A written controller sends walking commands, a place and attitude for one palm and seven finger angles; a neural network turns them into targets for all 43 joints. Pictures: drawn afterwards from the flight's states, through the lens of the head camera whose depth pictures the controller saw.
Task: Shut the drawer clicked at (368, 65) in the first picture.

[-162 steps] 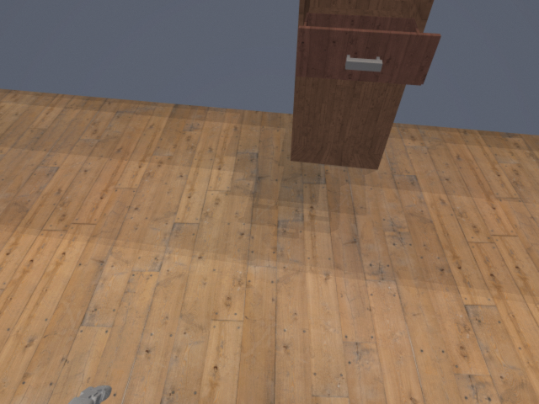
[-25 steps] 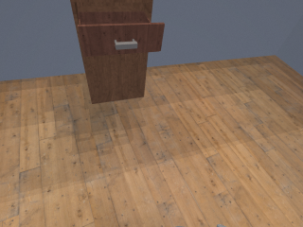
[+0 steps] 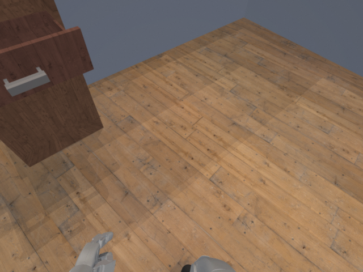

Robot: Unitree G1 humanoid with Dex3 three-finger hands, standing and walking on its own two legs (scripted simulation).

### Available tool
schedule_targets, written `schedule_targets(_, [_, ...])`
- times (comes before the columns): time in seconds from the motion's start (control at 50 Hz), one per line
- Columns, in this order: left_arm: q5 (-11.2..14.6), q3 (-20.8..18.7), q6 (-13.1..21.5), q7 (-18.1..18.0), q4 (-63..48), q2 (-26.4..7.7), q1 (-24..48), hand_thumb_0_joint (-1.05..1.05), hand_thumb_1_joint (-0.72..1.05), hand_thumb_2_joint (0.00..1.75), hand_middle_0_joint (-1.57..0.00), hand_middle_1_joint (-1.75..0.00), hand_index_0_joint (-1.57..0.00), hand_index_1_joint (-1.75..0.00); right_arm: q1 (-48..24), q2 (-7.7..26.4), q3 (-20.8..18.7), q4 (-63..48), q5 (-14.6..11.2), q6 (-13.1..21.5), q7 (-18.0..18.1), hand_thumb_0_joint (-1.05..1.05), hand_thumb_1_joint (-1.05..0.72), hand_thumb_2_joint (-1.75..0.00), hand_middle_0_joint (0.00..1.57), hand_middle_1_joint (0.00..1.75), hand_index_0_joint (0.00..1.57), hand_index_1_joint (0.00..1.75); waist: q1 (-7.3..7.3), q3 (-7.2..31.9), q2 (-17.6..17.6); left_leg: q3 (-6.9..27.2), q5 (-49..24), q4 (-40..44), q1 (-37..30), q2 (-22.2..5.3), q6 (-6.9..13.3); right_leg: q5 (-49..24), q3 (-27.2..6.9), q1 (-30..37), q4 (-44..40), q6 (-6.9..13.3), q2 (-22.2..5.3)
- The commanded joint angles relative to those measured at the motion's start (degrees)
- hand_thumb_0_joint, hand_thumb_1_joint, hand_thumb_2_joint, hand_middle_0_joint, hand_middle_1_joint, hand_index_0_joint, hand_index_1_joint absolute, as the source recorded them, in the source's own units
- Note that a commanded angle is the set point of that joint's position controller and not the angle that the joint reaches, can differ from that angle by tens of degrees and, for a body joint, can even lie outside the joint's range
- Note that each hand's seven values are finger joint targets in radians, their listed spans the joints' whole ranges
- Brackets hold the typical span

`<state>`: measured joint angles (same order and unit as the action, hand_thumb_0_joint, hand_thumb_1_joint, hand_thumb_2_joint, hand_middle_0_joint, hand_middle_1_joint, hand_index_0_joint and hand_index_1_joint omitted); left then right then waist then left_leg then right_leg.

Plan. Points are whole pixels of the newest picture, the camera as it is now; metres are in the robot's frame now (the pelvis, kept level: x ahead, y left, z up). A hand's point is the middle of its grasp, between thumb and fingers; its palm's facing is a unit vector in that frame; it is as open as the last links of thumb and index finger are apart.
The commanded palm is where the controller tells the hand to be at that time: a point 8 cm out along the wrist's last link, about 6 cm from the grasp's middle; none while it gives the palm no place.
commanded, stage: walk to a spot facing it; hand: left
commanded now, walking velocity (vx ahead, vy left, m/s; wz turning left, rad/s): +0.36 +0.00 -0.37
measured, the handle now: (25, 79) +0.65 +0.48 +0.01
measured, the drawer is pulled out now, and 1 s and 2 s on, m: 0.30 0.30 0.30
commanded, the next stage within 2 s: turn to face it in 0.82 s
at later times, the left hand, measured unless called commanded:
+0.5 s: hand (77, 261) +0.17 +0.25 -0.16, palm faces -0.06 -0.98 -0.19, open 7.4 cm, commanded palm none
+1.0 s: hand (147, 139) +0.53 +0.10 -0.14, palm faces -0.49 -0.83 -0.28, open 7.4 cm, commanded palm none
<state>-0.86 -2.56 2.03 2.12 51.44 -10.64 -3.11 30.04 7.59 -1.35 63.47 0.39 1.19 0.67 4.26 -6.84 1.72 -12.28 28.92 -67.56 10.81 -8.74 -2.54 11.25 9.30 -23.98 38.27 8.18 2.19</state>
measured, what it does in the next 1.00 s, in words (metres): walks ahead, turning right: left foot, then right foot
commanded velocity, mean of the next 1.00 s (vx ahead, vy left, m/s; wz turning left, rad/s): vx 0.14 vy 0.00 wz -0.39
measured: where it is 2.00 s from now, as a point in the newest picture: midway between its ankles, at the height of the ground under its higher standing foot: (181, 245)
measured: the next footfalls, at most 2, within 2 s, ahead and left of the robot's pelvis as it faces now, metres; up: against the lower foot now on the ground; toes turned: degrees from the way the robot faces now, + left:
left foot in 0.44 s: +0.30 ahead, +0.15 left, +0.00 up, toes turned -4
right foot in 0.92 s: +0.34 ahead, -0.12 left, +0.00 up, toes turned -35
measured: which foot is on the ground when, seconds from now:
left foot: up 0.00-0.42, down 0.44-0.92, up 0.94-1.00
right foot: down 0.00-0.44, up 0.46-0.90, down 0.92-1.00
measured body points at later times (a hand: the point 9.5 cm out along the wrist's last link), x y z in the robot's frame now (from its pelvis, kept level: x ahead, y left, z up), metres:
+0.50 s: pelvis +0.20 +0.06 +0.02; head +0.22 +0.07 +0.46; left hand +0.18 +0.30 -0.14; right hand +0.33 -0.20 -0.09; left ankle +0.26 +0.15 -0.71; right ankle +0.09 -0.04 -0.67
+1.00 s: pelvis +0.30 +0.00 +0.00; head +0.33 -0.04 +0.45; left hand +0.55 +0.15 -0.11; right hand +0.15 -0.21 -0.15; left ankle +0.28 +0.15 -0.65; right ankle +0.31 -0.10 -0.71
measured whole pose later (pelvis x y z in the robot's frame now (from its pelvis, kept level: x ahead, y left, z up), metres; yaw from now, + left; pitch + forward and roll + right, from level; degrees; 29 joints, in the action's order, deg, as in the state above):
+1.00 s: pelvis +0.30 +0.00 +0.00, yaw -29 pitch -1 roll +0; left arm -1.0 -4.0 0.7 0.3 50.9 -12.7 -4.3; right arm 18.9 13.5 -3.6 57.7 0.7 -1.9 1.4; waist 3.3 -7.3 -2.5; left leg -8.6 32.3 -63.9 19.0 -8.9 -3.7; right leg 15.8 7.3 -23.5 40.2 4.2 -0.5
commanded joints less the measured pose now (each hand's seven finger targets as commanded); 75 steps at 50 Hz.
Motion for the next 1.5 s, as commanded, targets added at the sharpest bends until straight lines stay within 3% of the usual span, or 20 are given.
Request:
schedule_targets(0.0, [0.80, -2.95, 0.20, -2.21, -0.17, -10.88, -10.60, 0.00, 0.90, 0.90, -0.20, -0.30, -0.20, -0.30, -7.54, 7.90, -2.39, -9.15, 0.81, 1.34, 0.48, 0.00, -0.90, -0.90, 0.20, 0.30, 0.20, 0.30, -4.89, 5.07, -2.47, 11.23, -9.58, -11.62, 22.62, -3.34, 0.14, -3.71, -26.81, 12.05, -24.37, 4.11, -19.99])
schedule_targets(0.06, [-0.22, -2.58, 1.51, -2.44, 0.65, -8.83, -9.27, 0.00, 0.90, 0.90, -0.20, -0.30, -0.20, -0.30, -3.43, 5.68, -2.29, -7.57, 1.34, -0.02, 0.08, 0.00, -0.90, -0.90, 0.20, 0.30, 0.20, 0.30, -0.94, 5.82, -1.49, 10.39, -12.70, -3.84, 18.47, -2.74, -0.64, -3.44, -20.00, 4.49, -25.76, 3.44, -14.56])
schedule_targets(0.3, [-0.41, -2.47, 1.98, -2.36, 3.55, -9.41, -19.78, 0.00, 0.90, 0.90, -0.20, -0.30, -0.20, -0.30, -27.01, 6.38, -1.88, -16.34, 1.15, 1.58, -1.81, 0.00, -0.90, -0.90, 0.20, 0.30, 0.20, 0.30, -7.56, 4.47, 5.55, 8.42, -14.86, 25.33, 20.57, 3.02, -0.76, -11.95, -24.20, 16.50, -21.83, 2.84, -13.32])
schedule_targets(0.38, [-0.01, -3.04, 1.37, -2.40, 3.36, -10.46, -17.79, 0.00, 0.90, 0.90, -0.20, -0.30, -0.20, -0.30, -21.61, 8.67, -2.23, -14.94, 0.96, 2.59, -0.79, 0.00, -0.90, -0.90, 0.20, 0.30, 0.20, 0.30, -3.88, 7.34, 4.41, 5.94, -16.78, 40.51, 2.29, 6.40, 0.39, -20.06, -22.68, 13.64, -11.61, -0.21, -10.39])
schedule_targets(0.4, [0.30, -2.96, 1.40, -2.25, 2.83, -8.98, -17.09, 0.00, 0.90, 0.90, -0.20, -0.30, -0.20, -0.30, -14.12, 11.82, -2.96, -12.61, 1.13, 3.08, 0.07, 0.00, -0.90, -0.90, 0.20, 0.30, 0.20, 0.30, -0.62, 11.12, 0.88, 9.70, -20.07, 43.85, -13.35, 2.26, 1.84, -18.95, -20.79, 5.04, -1.11, -2.41, -7.58])
schedule_targets(0.42, [0.96, -2.64, 1.28, -1.54, 2.21, -5.63, -19.54, 0.00, 0.90, 0.90, -0.20, -0.30, -0.20, -0.30, -6.92, 19.24, -4.67, -10.88, 1.94, 3.37, 0.54, 0.00, -0.90, -0.90, 0.20, 0.30, 0.20, 0.30, 1.29, 17.91, -15.53, 28.81, -23.66, 44.68, -27.97, -15.51, 7.63, 6.45, -13.15, -9.33, 15.81, -5.78, -0.12])
schedule_targets(0.44, [0.35, -2.49, 1.64, -1.49, 1.38, -6.78, -17.96, 0.00, 0.90, 0.90, -0.20, -0.30, -0.20, -0.30, -4.10, 20.08, -4.34, -11.09, 1.19, 2.44, 0.34, 0.00, -0.90, -0.90, 0.20, 0.30, 0.20, 0.30, 1.84, 16.57, -17.35, 34.00, -22.14, 49.09, -24.26, -22.46, 11.57, 22.57, -10.61, -13.19, 28.58, -6.62, -1.03])
schedule_targets(0.5, [-0.65, -3.25, -0.13, -0.46, 2.39, -5.66, -14.74, 0.00, 0.90, 0.90, -0.20, -0.30, -0.20, -0.30, -13.93, 11.46, -2.00, -12.48, 0.92, 2.86, 0.74, 0.00, -0.90, -0.90, 0.20, 0.30, 0.20, 0.30, -2.95, 3.86, -8.59, 20.80, -24.51, 53.33, -4.99, -15.76, 8.48, 11.64, -10.71, -13.32, 35.41, -8.49, -6.83])
schedule_targets(0.56, [-0.45, -3.32, -2.57, -0.29, 3.39, -3.24, -18.57, 0.00, 0.90, 0.90, -0.20, -0.30, -0.20, -0.30, -16.34, 9.40, -1.60, -12.37, 0.60, 3.05, 1.15, 0.00, -0.90, -0.90, 0.20, 0.30, 0.20, 0.30, -5.94, 5.13, -10.34, 7.73, -37.95, 51.40, -0.60, -11.89, 7.45, 6.73, -8.63, -9.20, 34.54, -10.29, -7.38])
schedule_targets(0.8, [-0.75, -2.73, -3.67, -0.09, -2.89, -2.13, -3.17, 0.00, 0.90, 0.90, -0.20, -0.30, -0.20, -0.30, -10.78, 12.40, -4.10, -9.63, 1.37, 0.68, 0.88, 0.00, -0.90, -0.90, 0.20, 0.30, 0.20, 0.30, -1.87, 4.16, -12.97, -2.24, -47.22, 43.61, -7.89, -12.84, 7.85, 5.04, -2.04, -5.55, 6.14, -10.06, -5.86])
schedule_targets(0.86, [-0.96, -3.08, -2.45, -0.49, -2.18, -4.88, -9.11, 0.00, 0.90, 0.90, -0.20, -0.30, -0.20, -0.30, -11.47, 14.28, -4.67, -10.50, 1.08, 0.03, 0.46, 0.00, -0.90, -0.90, 0.20, 0.30, 0.20, 0.30, -5.94, 8.65, -10.03, -4.47, -54.39, 29.86, -7.31, -12.27, 4.80, 1.88, 0.16, 7.23, -4.31, -7.82, -2.31])
schedule_targets(0.88, [-1.12, -3.86, -1.41, -0.93, -0.63, -8.98, -15.43, 0.00, 0.90, 0.90, -0.20, -0.30, -0.20, -0.30, -10.88, 13.72, -4.46, -11.39, 0.49, -0.11, -0.03, 0.00, -0.90, -0.90, 0.20, 0.30, 0.20, 0.30, -9.11, 13.59, -3.08, -4.97, -46.87, 16.77, 1.67, -10.88, 1.92, -9.68, -4.63, 22.21, -10.28, -5.85, -5.84])
schedule_targets(0.9, [-1.00, -5.02, -0.59, -1.84, 0.38, -16.09, -19.89, 0.00, 0.90, 0.90, -0.20, -0.30, -0.20, -0.30, -9.23, 9.05, -3.09, -13.42, 0.00, -0.20, -0.36, 0.00, -0.90, -0.90, 0.20, 0.30, 0.20, 0.30, -9.83, 19.39, 13.60, -4.19, 1.17, 0.19, 21.07, -0.18, -2.08, -40.13, -28.87, 37.24, -10.60, 1.48, -23.58])
schedule_targets(0.92, [0.62, -4.87, -1.09, -2.62, 1.48, -17.26, -21.71, 0.00, 0.90, 0.90, -0.20, -0.30, -0.20, -0.30, -12.01, 9.21, -2.78, -14.08, -0.03, -0.62, 0.81, 0.00, -0.90, -0.90, 0.20, 0.30, 0.20, 0.30, -10.40, 21.84, 9.33, 6.01, 10.01, -6.61, 22.41, 1.51, -1.51, -56.01, -27.96, 34.86, -10.05, 6.20, -28.01])
schedule_targets(1.04, [-0.34, -0.77, -0.70, -4.04, -1.25, -7.59, -2.84, 0.00, 0.90, 0.90, -0.20, -0.30, -0.20, -0.30, -5.00, 6.30, -1.21, -6.26, 0.73, -3.20, 0.66, 0.00, -0.90, -0.90, 0.20, 0.30, 0.20, 0.30, -0.43, 10.74, 3.32, 11.75, -6.19, 3.91, 10.71, 1.06, -0.68, -20.13, -9.90, 7.33, -18.98, 0.17, -17.39])
schedule_targets(1.22, [-0.63, -2.27, -1.94, -4.40, 0.02, -8.97, -6.94, 0.00, 0.90, 0.90, -0.20, -0.30, -0.20, -0.30, -13.52, 5.15, -1.92, -8.95, 0.38, -3.29, -0.66, 0.00, -0.90, -0.90, 0.20, 0.30, 0.20, 0.30, -5.14, 5.41, 5.50, 7.30, -2.04, 18.00, 13.04, 2.77, -0.46, -8.76, -9.02, 11.09, -20.50, 1.53, -22.52])
schedule_targets(1.3, [-0.14, -3.00, -2.41, -4.35, -0.10, -8.65, -7.62, 0.00, 0.90, 0.90, -0.20, -0.30, -0.20, -0.30, -10.31, 5.17, -2.37, -9.16, 0.57, -2.77, -0.85, 0.00, -0.90, -0.90, 0.20, 0.30, 0.20, 0.30, -3.56, 8.29, 4.56, 5.12, -11.76, 33.04, 4.69, 3.81, 0.23, -7.83, -3.92, 9.96, -12.41, -2.94, -21.41])
schedule_targets(1.32, [0.20, -2.91, -2.79, -4.16, -0.35, -7.57, -7.94, 0.00, 0.90, 0.90, -0.20, -0.30, -0.20, -0.30, -8.58, 6.84, -2.80, -8.93, 0.64, -2.46, -0.97, 0.00, -0.90, -0.90, 0.20, 0.30, 0.20, 0.30, -2.49, 9.10, -1.33, 7.95, -17.40, 39.80, 0.31, 2.28, 1.26, -3.01, -1.51, 6.67, -6.99, -5.62, -19.36])
schedule_targets(1.36, [0.25, -2.15, -3.38, -3.67, -4.55, -3.03, -4.64, 0.00, 0.90, 0.90, -0.20, -0.30, -0.20, -0.30, -5.21, 15.09, -4.59, -10.37, 1.50, -2.08, -0.40, 0.00, -0.90, -0.90, 0.20, 0.30, 0.20, 0.30, 0.12, 6.51, -20.91, 36.27, -38.40, 51.58, -1.52, -17.57, 13.55, 25.22, -0.55, -9.78, 17.53, -12.13, -7.35])
schedule_targets(1.48, [-0.06, -3.17, -3.44, -3.06, -0.66, -5.11, -6.45, 0.00, 0.90, 0.90, -0.20, -0.30, -0.20, -0.30, -12.59, 12.77, -3.90, -11.50, 0.77, -0.54, 0.99, 0.00, -0.90, -0.90, 0.20, 0.30, 0.20, 0.30, -2.99, 11.14, -7.73, 22.81, -44.03, 47.67, -6.54, -6.37, 10.58, 9.89, -9.28, -10.82, 28.48, -13.14, -7.83])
